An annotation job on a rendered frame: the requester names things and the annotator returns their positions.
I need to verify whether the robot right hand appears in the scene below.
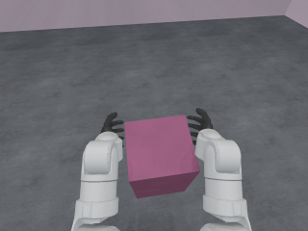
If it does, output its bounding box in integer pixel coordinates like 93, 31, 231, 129
187, 108, 213, 145

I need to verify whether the robot left hand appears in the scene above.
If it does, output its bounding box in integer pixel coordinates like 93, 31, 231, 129
100, 112, 124, 147

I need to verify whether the left robot forearm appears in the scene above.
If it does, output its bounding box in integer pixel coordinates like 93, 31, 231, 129
71, 131, 123, 231

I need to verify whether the right robot forearm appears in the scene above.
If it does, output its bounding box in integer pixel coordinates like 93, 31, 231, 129
194, 128, 252, 231

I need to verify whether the carton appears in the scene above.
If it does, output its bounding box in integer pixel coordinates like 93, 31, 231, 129
124, 115, 201, 198

